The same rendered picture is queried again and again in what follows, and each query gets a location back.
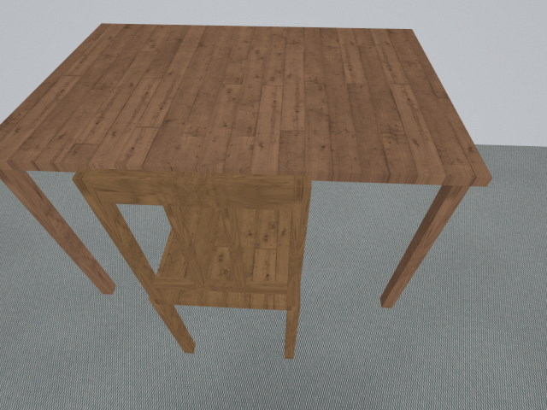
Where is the chair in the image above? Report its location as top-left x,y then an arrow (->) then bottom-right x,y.
72,168 -> 312,359

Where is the table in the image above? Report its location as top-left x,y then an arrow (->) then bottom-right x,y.
0,23 -> 492,308

